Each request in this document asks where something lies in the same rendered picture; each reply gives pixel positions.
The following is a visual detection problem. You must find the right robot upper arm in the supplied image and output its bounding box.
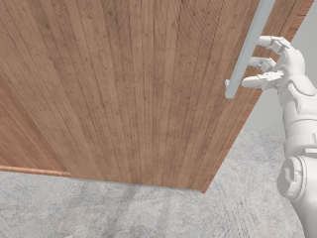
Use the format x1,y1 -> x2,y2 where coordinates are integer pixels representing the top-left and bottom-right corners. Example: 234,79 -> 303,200
276,156 -> 317,238

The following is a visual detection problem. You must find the robot right hand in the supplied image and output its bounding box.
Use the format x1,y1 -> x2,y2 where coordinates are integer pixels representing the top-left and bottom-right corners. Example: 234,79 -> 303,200
241,36 -> 305,90

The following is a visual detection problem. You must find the right robot forearm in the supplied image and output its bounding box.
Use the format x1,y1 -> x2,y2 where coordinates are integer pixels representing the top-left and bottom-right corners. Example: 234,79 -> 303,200
277,74 -> 317,159

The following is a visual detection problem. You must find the handle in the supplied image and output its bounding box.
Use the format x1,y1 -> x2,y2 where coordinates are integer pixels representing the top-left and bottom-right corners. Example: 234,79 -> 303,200
225,0 -> 275,99

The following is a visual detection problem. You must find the wardrobe door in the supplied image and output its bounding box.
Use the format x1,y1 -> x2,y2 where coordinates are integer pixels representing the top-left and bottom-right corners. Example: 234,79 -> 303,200
0,0 -> 304,190
0,73 -> 68,172

